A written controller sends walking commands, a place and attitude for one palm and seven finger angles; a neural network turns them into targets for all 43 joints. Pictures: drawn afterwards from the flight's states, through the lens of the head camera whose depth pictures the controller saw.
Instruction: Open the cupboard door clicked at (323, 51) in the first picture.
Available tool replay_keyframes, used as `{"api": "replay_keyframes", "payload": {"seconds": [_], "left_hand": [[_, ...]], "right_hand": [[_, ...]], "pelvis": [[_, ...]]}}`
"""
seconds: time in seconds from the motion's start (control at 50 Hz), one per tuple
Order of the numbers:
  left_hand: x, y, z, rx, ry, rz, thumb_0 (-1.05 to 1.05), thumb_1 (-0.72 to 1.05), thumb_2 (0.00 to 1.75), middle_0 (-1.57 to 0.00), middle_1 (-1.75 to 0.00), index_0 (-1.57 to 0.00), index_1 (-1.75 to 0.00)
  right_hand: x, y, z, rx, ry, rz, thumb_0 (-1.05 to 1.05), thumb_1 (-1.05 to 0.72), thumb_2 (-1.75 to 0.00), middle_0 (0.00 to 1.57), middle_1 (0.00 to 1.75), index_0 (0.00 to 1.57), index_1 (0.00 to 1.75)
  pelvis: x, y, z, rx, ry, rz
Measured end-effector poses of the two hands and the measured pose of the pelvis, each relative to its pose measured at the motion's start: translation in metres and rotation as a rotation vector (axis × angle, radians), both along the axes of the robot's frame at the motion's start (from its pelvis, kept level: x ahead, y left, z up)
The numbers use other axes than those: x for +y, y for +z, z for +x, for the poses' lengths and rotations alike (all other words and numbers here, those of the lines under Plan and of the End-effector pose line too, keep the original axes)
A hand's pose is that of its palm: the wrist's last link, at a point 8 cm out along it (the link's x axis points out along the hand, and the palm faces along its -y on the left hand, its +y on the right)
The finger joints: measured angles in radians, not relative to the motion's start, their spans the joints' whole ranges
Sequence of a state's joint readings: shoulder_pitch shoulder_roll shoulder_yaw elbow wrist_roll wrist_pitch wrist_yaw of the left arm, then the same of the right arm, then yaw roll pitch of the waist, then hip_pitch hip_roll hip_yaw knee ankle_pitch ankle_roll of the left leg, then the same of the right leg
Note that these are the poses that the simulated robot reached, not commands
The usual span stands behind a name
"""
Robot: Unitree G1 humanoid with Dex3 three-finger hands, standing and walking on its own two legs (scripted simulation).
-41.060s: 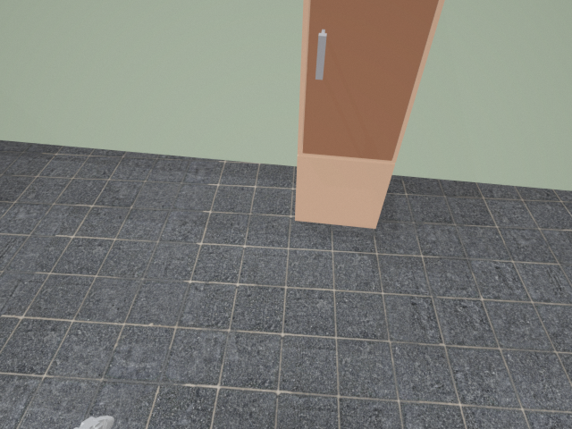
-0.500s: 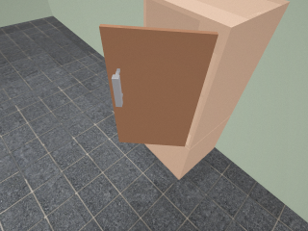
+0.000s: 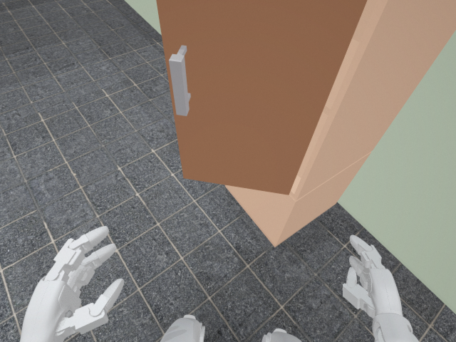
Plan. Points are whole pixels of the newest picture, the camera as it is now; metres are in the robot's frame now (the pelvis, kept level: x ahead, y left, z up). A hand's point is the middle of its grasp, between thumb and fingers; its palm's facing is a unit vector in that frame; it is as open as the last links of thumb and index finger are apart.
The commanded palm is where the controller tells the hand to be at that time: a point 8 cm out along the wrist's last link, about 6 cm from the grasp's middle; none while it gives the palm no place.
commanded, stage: raise the hand with hooked fingers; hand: left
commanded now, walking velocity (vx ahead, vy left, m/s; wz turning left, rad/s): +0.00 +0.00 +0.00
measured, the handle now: (182, 81) +0.57 +0.17 +0.13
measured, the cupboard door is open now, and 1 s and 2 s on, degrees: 46 46 46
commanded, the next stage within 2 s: move the hooked fingers beside the handle in 1.58 s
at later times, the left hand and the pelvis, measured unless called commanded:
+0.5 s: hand (84, 240) +0.23 +0.24 +0.08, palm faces -0.03 -1.00 -0.06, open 12.2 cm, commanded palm +0.21 +0.30 +0.10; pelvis +0.00 +0.01 +0.03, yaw -1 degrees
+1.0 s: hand (48, 186) +0.28 +0.30 +0.13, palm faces -0.01 -1.00 -0.04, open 14.0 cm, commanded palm +0.26 +0.35 +0.14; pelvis +0.01 +0.04 +0.05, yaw -1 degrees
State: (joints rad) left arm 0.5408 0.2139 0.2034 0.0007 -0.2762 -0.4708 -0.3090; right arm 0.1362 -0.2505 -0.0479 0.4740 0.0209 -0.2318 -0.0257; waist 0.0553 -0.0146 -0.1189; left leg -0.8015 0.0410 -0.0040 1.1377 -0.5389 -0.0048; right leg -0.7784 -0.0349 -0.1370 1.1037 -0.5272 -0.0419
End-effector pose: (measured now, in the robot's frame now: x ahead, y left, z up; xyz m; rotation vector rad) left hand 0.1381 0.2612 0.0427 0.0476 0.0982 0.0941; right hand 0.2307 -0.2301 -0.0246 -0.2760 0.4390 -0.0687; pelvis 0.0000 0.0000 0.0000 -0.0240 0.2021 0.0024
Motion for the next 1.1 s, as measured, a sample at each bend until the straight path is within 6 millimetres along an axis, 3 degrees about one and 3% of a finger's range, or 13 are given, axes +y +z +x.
{"api": "replay_keyframes", "payload": {"seconds": [0.08,0.18,0.3,0.4,0.54,0.82,0.94,1.1], "left_hand": [[0.002,0.019,0.014,-0.079,-0.047,0.037,0.01,0.40,0.68,-0.23,-0.63,-0.23,-0.62],[0.005,0.024,0.046,-0.030,-0.137,0.018,0.01,0.28,0.63,-0.24,-0.70,-0.24,-0.70],[0.020,0.037,0.061,0.000,-0.110,0.006,0.01,0.14,0.57,-0.26,-0.79,-0.25,-0.79],[0.031,0.044,0.067,-0.032,-0.105,0.012,0.00,0.03,0.53,-0.26,-0.87,-0.26,-0.86],[0.041,0.049,0.079,-0.054,-0.128,0.004,0.00,-0.14,0.45,-0.27,-0.97,-0.27,-0.97],[0.076,0.078,0.105,-0.076,-0.099,-0.003,-0.01,-0.43,0.33,-0.30,-1.16,-0.29,-1.16],[0.090,0.088,0.118,-0.078,-0.095,-0.005,-0.01,-0.48,0.31,-0.30,-1.19,-0.30,-1.19],[0.101,0.105,0.140,-0.085,-0.103,-0.002,-0.01,-0.50,0.30,-0.30,-1.20,-0.30,-1.20]], "right_hand": [[0.013,-0.024,-0.009,0.075,0.026,0.037,0.01,-0.91,-0.90,0.20,0.30,0.20,0.30],[0.016,-0.044,-0.041,0.188,-0.025,0.092,0.01,-0.90,-0.90,0.20,0.30,0.20,0.30],[0.000,-0.040,-0.081,0.261,-0.121,0.082,0.02,-0.90,-0.90,0.20,0.30,0.20,0.30],[-0.018,-0.029,-0.098,0.278,-0.157,0.019,0.02,-0.90,-0.90,0.20,0.30,0.20,0.30],[-0.022,-0.009,-0.093,0.229,-0.161,-0.034,0.02,-0.91,-0.90,0.20,0.30,0.20,0.30],[0.030,0.010,-0.060,0.147,-0.058,0.022,0.01,-0.90,-0.90,0.20,0.30,0.20,0.30],[0.037,0.010,-0.062,0.169,-0.049,0.021,0.01,-0.90,-0.90,0.20,0.30,0.20,0.30],[0.028,0.010,-0.076,0.216,-0.086,-0.002,0.01,-0.90,-0.90,0.20,0.30,0.20,0.30]], "pelvis": [[-0.004,-0.001,-0.001,0.011,0.017,-0.016],[-0.006,0.005,-0.001,0.015,0.010,-0.011],[-0.002,0.019,0.004,0.004,-0.008,0.003],[0.005,0.025,0.004,-0.007,-0.013,0.003],[0.015,0.031,0.004,-0.031,-0.015,-0.003],[0.031,0.043,0.007,-0.078,-0.008,-0.014],[0.034,0.047,0.007,-0.089,-0.007,-0.015],[0.036,0.052,0.008,-0.099,-0.010,-0.013]]}}
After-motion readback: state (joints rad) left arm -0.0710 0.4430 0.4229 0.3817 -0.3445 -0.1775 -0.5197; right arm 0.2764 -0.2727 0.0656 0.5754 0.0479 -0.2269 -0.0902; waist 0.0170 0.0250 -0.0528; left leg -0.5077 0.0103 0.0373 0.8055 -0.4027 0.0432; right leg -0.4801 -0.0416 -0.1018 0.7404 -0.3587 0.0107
